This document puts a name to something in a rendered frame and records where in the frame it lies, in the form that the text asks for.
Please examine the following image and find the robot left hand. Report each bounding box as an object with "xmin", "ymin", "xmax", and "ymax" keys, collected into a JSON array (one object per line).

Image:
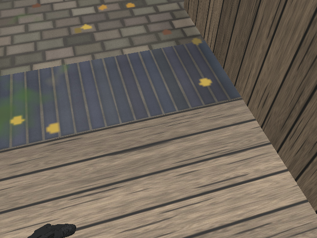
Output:
[{"xmin": 28, "ymin": 223, "xmax": 76, "ymax": 238}]

